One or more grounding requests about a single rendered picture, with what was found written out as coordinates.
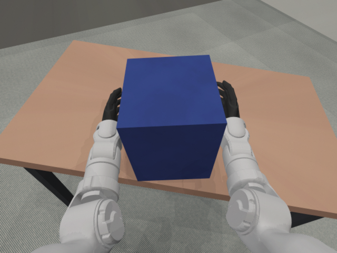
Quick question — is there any robot left forearm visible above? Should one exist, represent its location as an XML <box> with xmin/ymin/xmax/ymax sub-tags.
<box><xmin>59</xmin><ymin>120</ymin><xmax>122</xmax><ymax>235</ymax></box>

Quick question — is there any table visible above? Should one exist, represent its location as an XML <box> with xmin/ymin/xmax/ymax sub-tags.
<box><xmin>0</xmin><ymin>40</ymin><xmax>337</xmax><ymax>228</ymax></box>

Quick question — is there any robot right upper arm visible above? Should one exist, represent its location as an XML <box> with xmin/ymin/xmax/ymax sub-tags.
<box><xmin>226</xmin><ymin>188</ymin><xmax>337</xmax><ymax>253</ymax></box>

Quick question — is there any robot right forearm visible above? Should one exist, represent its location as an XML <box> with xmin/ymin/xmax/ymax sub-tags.
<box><xmin>220</xmin><ymin>117</ymin><xmax>292</xmax><ymax>224</ymax></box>

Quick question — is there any carton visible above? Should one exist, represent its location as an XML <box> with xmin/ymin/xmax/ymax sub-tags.
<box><xmin>116</xmin><ymin>55</ymin><xmax>227</xmax><ymax>181</ymax></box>

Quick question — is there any robot left upper arm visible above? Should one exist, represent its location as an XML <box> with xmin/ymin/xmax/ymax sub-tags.
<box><xmin>31</xmin><ymin>198</ymin><xmax>125</xmax><ymax>253</ymax></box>

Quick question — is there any left robot hand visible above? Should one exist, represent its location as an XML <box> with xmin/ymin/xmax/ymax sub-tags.
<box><xmin>102</xmin><ymin>87</ymin><xmax>122</xmax><ymax>121</ymax></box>

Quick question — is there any right robot hand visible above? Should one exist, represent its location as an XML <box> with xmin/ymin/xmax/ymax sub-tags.
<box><xmin>217</xmin><ymin>80</ymin><xmax>240</xmax><ymax>118</ymax></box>

